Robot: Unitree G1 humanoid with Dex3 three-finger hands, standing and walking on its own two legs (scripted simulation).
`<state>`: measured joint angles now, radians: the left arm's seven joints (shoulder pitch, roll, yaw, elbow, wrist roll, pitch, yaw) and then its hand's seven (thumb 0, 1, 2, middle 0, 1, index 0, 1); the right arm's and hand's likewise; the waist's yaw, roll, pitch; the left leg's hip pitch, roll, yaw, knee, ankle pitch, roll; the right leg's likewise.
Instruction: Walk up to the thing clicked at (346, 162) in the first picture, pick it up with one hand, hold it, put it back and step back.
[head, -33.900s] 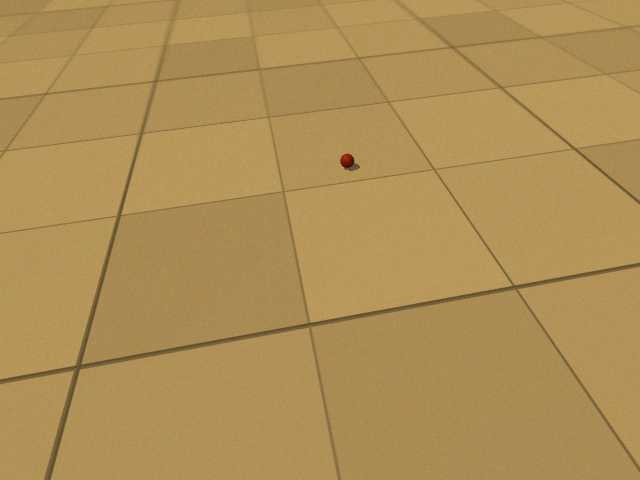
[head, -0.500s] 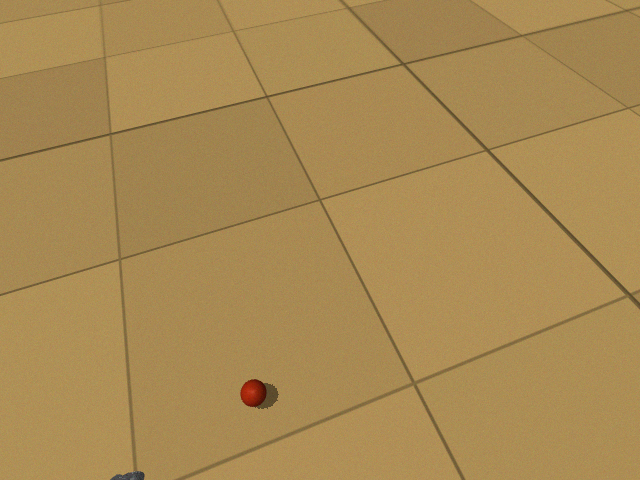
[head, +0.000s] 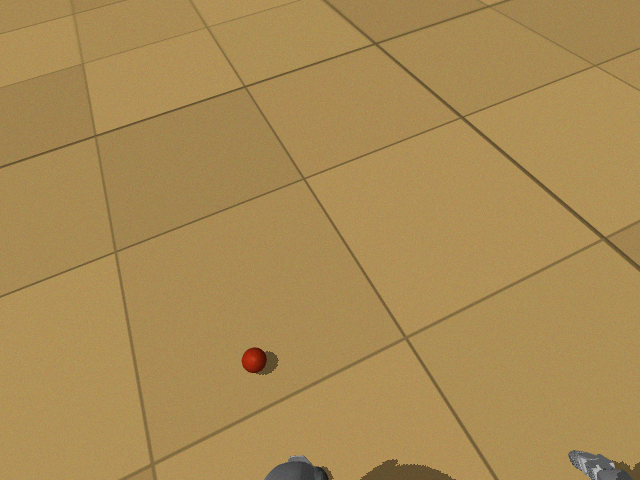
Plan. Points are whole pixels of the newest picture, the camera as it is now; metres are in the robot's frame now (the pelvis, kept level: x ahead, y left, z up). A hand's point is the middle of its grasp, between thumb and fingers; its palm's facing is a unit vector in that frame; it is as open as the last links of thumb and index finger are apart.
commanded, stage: step back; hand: left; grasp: from above
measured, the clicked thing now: (254, 360) +0.54 +0.30 -0.71
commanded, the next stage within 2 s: none
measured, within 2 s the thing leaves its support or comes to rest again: neither
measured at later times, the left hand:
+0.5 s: hand out of the picture -0.03 +0.27 -0.14, palm faces +0.08 -0.94 -0.34, open 7.3 cm
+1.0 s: hand out of the picture -0.21 +0.25 -0.12, palm faces +0.05 -0.90 -0.44, open 7.4 cm
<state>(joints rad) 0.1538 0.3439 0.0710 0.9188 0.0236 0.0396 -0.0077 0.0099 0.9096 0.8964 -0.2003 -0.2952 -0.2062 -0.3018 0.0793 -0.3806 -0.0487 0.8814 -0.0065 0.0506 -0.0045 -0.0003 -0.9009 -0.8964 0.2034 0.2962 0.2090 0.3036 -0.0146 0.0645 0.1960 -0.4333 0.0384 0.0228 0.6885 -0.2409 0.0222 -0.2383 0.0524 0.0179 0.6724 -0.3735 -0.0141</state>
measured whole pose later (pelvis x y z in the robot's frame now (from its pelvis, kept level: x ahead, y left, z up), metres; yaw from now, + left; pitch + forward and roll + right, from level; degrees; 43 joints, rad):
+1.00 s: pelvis -0.30 -0.03 +0.01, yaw +4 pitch -1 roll +1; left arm 0.16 0.36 0.07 0.80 0.04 0.04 0.02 0.01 0.90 0.90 -0.20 -0.30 -0.21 -0.30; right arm 0.19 -0.42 -0.05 0.88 0.00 0.05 -0.03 0.00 -0.90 -0.90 0.20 0.30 0.21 0.30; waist 0.01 0.04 0.15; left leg -0.37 -0.08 -0.11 0.97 -0.51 -0.02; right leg -0.38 -0.03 0.01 0.63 -0.23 0.00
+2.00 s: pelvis -0.49 -0.07 +0.01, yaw +4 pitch -2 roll +1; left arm 0.20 0.40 0.08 0.97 0.02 -0.01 -0.03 0.01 0.91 0.90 -0.20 -0.30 -0.21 -0.30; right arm 0.24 -0.36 -0.05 0.97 -0.03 -0.01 0.03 0.00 -0.90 -0.90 0.20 0.30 0.21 0.30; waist 0.00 -0.01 0.06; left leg -0.21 0.01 -0.05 0.56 -0.31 -0.02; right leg -0.29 -0.02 -0.01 0.61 -0.36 -0.03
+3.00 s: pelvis -0.45 -0.05 +0.03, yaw +5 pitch -3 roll +0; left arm 0.09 0.35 0.00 1.14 0.01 -0.02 -0.01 0.01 0.91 0.90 -0.20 -0.30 -0.21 -0.30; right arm 0.06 -0.35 -0.01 1.13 -0.01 -0.01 0.02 0.00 -0.90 -0.90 0.20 0.30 0.21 0.30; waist 0.01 0.00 0.06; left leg -0.14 0.02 0.01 0.34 -0.15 -0.01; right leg -0.08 -0.04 -0.02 0.34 -0.20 0.03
